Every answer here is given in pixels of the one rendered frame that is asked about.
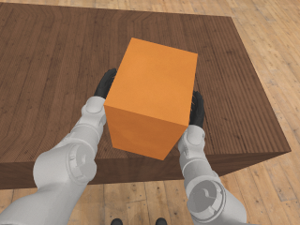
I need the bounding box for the right robot forearm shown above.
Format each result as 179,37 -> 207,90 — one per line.
177,125 -> 223,198

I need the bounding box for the robot right hand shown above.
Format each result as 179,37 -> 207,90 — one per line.
189,90 -> 204,128

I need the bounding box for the robot left upper arm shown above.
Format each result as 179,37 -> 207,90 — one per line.
0,142 -> 98,225

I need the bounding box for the robot right upper arm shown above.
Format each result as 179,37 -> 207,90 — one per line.
187,180 -> 260,225

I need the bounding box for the carton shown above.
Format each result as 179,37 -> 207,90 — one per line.
103,37 -> 198,160

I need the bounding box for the pedestal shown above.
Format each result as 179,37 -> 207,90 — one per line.
0,2 -> 292,190

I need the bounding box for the left robot forearm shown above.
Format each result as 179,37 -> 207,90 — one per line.
33,96 -> 107,181

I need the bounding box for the robot left hand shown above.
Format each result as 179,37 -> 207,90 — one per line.
93,68 -> 117,99

